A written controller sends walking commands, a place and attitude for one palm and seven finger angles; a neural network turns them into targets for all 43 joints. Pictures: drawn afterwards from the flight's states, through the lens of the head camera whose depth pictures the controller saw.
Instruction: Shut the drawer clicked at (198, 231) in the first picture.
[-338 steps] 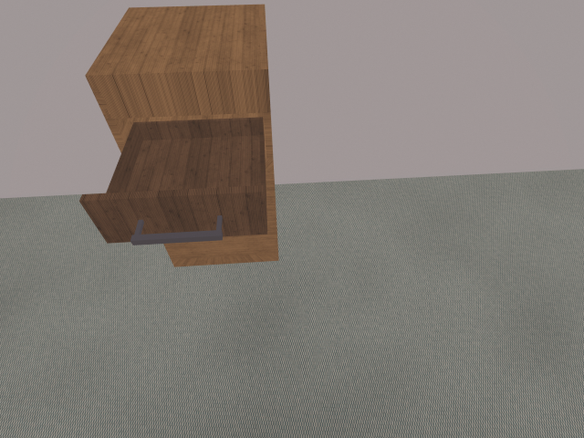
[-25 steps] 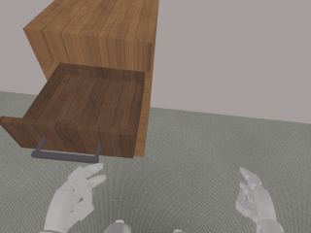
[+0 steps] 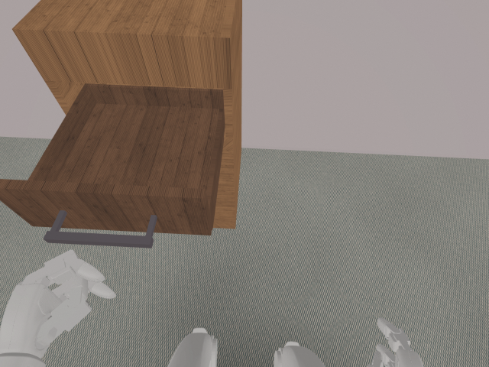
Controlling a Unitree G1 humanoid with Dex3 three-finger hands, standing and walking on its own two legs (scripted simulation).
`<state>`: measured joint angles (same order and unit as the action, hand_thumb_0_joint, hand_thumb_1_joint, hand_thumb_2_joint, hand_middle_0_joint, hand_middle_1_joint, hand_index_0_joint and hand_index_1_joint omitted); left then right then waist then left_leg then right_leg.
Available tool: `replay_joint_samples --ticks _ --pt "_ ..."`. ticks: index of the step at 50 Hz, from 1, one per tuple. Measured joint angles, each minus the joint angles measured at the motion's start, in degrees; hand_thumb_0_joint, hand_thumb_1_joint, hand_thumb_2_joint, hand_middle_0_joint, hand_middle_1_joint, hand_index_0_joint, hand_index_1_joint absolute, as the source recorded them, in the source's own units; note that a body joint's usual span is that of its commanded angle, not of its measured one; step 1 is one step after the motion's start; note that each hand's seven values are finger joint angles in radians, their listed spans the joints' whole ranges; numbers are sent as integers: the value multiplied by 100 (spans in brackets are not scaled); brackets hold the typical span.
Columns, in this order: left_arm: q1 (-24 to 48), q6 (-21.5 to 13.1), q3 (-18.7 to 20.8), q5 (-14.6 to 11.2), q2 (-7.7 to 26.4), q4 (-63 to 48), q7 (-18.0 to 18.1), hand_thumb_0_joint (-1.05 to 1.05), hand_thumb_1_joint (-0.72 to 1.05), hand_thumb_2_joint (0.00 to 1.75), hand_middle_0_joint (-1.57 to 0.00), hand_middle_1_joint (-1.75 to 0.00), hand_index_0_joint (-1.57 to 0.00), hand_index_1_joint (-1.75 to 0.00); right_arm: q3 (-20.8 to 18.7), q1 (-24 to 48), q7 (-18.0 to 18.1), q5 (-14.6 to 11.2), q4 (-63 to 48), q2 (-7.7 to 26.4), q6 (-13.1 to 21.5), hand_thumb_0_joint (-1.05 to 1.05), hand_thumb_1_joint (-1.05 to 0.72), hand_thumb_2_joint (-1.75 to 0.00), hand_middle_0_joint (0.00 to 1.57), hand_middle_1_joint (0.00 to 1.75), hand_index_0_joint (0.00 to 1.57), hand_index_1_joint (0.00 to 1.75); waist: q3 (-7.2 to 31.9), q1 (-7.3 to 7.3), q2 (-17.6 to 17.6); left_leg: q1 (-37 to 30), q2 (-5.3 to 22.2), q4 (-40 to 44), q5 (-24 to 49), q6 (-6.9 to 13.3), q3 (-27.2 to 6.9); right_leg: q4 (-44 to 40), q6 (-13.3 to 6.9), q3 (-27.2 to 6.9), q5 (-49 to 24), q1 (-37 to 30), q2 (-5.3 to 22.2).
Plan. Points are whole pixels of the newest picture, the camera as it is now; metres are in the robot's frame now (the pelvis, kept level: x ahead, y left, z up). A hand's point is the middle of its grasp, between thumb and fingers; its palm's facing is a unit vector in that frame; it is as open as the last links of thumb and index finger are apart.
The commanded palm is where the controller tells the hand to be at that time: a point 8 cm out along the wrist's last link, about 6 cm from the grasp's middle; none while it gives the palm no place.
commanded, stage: raise the hand and make a fist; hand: left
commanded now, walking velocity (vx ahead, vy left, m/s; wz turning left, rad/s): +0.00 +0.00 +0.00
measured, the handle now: (103, 229) +0.36 +0.29 -0.04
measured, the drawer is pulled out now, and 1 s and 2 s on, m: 0.30 0.30 0.30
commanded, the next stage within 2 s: bring the fist close to the handle in 0.98 s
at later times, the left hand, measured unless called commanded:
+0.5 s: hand (72, 326) +0.18 +0.24 +0.05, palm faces +0.00 -1.00 -0.03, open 3.2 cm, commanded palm +0.15 +0.29 +0.06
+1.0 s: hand (69, 322) +0.18 +0.24 +0.06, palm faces +0.04 -0.99 -0.10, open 3.2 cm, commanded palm +0.15 +0.30 +0.06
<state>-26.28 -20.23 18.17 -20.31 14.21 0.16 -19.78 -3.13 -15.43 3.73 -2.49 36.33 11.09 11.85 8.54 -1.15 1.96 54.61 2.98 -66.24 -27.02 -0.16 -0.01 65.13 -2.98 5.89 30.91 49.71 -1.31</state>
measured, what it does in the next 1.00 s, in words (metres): stands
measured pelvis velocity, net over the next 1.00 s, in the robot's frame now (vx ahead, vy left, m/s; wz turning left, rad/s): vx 0.01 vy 0.03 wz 0.02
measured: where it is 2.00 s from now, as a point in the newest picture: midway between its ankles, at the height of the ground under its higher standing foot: outside the picture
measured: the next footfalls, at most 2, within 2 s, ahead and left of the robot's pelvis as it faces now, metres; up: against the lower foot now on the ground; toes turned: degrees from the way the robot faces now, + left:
none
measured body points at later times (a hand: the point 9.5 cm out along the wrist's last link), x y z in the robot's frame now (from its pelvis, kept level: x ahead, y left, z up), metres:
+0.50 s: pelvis +0.00 +0.05 +0.00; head +0.06 +0.07 +0.45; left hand +0.17 +0.29 +0.05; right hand +0.23 -0.15 -0.04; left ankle +0.05 +0.12 -0.65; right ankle +0.01 -0.09 -0.65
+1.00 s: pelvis +0.01 +0.03 +0.00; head +0.07 +0.05 +0.45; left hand +0.17 +0.29 +0.07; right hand +0.20 -0.20 -0.07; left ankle +0.05 +0.12 -0.65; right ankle +0.01 -0.09 -0.65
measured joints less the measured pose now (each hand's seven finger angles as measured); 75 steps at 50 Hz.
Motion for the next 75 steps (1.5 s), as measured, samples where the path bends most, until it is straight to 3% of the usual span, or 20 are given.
replay_joint_samples --ticks 5,9,14,17,23,27,33,42,49,56,60,64,75 --pt "-400 -554 -140 102 31 100 -65 1 90 90 -105 -122 -104 -122 -141 44 -50 -15 23 262 84 1 -90 -90 20 30 20 30 39 -22 22 101 -81 -43 -11 112 -16 -33 93 21 -4 31 74" --pt "-470 -617 -498 153 12 75 -246 1 90 90 -113 -130 -112 -131 -109 227 -42 -9 -150 359 294 1 -90 -90 20 30 20 30 -3 6 1 262 -114 -200 -55 198 -29 50 160 36 9 140 108" --pt "-456 -706 -747 280 -42 -538 68 2 90 90 -123 -141 -123 -141 -3 487 -113 61 -354 215 382 1 -90 -90 20 30 20 30 17 83 -94 258 -152 -282 -104 266 -12 86 228 21 29 104 147" --pt "-454 -580 -761 366 -70 -790 288 1 90 90 -129 -147 -128 -148 102 622 -187 68 -500 73 235 1 -90 -90 20 30 20 30 66 109 -63 154 -183 -244 -109 301 -17 8 277 27 17 -28 172" --pt "-546 52 -942 560 -52 -795 392 1 90 90 -136 -155 -136 -156 386 666 -225 51 -872 -79 -55 1 -90 -90 20 30 20 30 96 170 23 -35 -236 -86 -66 371 -14 -207 348 29 -53 -255 212" --pt "-634 88 -1055 610 -14 -918 425 1 90 90 -138 -158 -138 -158 484 566 -215 94 -990 -82 -85 1 -90 -90 21 30 20 30 61 210 -17 -55 -248 -62 -63 387 -8 -243 362 24 -64 -281 221" --pt "-612 -175 -908 575 36 -1149 512 1 90 90 -140 -159 -139 -159 448 411 -242 119 -885 -2 -160 1 -90 -90 21 30 21 30 35 203 -35 9 -247 -140 -110 376 -30 -182 359 43 -18 -232 217" --pt "-897 60 -1001 565 15 -1126 462 1 90 90 -140 -160 -140 -160 255 234 -226 49 -798 92 -246 1 -90 -90 20 30 20 30 77 66 12 -13 -204 -105 -136 344 -5 -198 331 9 0 -220 176" --pt "-1030 -342 -761 480 68 -1177 593 1 90 90 -140 -160 -140 -160 159 265 -211 43 -740 73 -253 1 -90 -90 20 30 20 30 113 71 0 38 -167 -155 -154 266 -48 -106 249 45 52 -153 138" --pt "-848 -303 -496 272 154 -730 190 1 90 90 -140 -160 -140 -160 205 408 -130 -9 -646 85 -173 1 -90 -90 20 30 20 30 116 103 62 127 -134 -226 -152 181 -164 -41 158 153 85 -94 93" --pt "-683 -454 -450 169 149 -523 -15 1 90 90 -140 -160 -140 -160 226 468 -95 11 -571 96 -40 1 -90 -90 20 30 20 30 146 112 76 206 -110 -286 -162 137 -210 19 115 194 106 -22 66" --pt "-325 -580 -324 129 152 -152 -160 1 90 90 -140 -160 -140 -160 230 543 -75 32 -500 119 25 1 -90 -90 20 30 20 30 158 110 55 415 -78 -469 -214 98 -241 218 69 220 173 192 40" --pt "373 -514 -5 -20 305 390 -469 1 90 90 -140 -160 -140 -160 178 531 -71 33 -274 147 9 1 -90 -90 20 30 20 30 159 40 0 838 -14 -823 -347 75 -234 586 40 204 298 638 -7"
